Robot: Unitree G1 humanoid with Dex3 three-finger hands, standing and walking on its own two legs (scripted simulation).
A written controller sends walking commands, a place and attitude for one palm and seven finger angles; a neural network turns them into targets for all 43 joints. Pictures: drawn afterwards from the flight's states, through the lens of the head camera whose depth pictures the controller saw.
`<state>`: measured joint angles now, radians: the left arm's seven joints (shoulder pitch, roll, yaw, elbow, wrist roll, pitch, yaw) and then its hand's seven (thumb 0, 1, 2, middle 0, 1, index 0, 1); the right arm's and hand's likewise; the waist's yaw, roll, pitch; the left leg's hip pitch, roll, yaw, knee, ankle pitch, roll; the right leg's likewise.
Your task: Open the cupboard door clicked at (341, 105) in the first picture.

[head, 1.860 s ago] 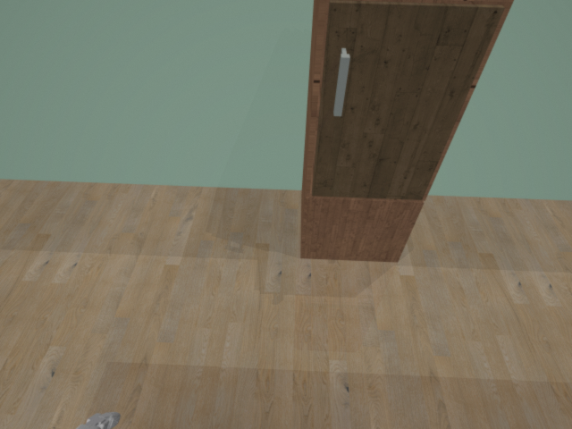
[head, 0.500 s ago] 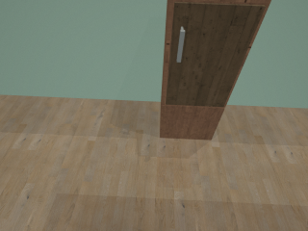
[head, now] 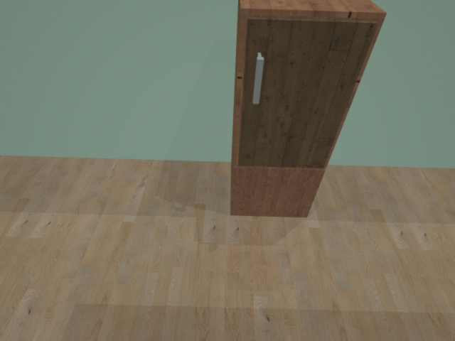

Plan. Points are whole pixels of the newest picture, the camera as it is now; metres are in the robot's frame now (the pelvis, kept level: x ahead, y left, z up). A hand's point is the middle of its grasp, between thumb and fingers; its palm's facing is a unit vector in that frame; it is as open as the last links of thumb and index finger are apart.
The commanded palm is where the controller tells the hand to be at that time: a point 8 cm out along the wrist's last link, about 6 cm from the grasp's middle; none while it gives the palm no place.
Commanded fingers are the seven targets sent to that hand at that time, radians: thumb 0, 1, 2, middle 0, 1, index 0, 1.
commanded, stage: take the last steps up to it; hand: left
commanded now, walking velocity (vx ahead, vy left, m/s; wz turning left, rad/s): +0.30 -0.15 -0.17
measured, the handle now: (257, 78) +0.87 -0.04 +0.06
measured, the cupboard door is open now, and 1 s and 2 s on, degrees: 0 0 0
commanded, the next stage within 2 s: come to a stop and stand still in 0.82 s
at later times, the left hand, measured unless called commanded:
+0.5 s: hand out of the picture +0.03 +0.06 -0.17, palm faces +0.04 -0.99 -0.12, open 7.4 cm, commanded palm none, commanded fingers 0.00 0.90 0.90 -0.20 -0.30 -0.20 -0.30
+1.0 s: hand (214, 242) +0.40 +0.06 -0.17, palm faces -0.08 -0.98 -0.17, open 7.4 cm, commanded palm none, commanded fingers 0.00 0.90 0.90 -0.20 -0.30 -0.20 -0.30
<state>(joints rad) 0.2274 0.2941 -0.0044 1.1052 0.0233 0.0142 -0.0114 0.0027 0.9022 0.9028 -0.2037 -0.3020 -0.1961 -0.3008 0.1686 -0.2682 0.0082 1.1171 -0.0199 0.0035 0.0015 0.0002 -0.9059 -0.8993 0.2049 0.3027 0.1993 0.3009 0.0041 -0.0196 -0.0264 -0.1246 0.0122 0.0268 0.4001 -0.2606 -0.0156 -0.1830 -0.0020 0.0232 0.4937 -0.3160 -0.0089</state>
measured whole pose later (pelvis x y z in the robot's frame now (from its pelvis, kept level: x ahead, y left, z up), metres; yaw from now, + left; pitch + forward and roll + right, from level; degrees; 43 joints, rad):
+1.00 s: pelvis +0.33 -0.12 +0.00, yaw -5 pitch +1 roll +0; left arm 0.22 0.19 0.07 1.01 0.03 0.00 -0.02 0.00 0.91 0.90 -0.20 -0.30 -0.19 -0.30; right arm 0.33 -0.15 -0.05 1.09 -0.03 -0.04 -0.02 -0.01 -0.93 -0.90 0.20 0.30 0.20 0.30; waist -0.04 -0.03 0.03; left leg -0.15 0.08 0.15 0.43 -0.29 -0.01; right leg -0.52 -0.13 -0.04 0.76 -0.18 0.03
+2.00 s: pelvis +0.32 -0.13 +0.00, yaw -4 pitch +0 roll +1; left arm 0.25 0.16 0.03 1.11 0.02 0.02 0.02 0.01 0.92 0.90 -0.20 -0.30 -0.19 -0.30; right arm 0.33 -0.13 -0.03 1.15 -0.01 0.01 -0.04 0.00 -0.91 -0.90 0.21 0.30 0.20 0.30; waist -0.04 -0.02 0.03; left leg -0.22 0.03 0.07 0.46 -0.23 -0.01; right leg -0.17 -0.02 -0.02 0.45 -0.26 0.00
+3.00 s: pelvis +0.31 -0.11 +0.00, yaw -4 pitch +0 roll +0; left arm 0.28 0.19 0.00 1.07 0.03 -0.01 0.03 0.00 0.90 0.90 -0.20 -0.30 -0.19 -0.30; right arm 0.30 -0.16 0.01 1.06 -0.02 -0.01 -0.02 0.01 -0.94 -0.90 0.20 0.30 0.20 0.30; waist 0.00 0.00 0.00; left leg -0.24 -0.02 0.07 0.49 -0.26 0.05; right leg -0.21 -0.05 -0.01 0.50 -0.30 0.02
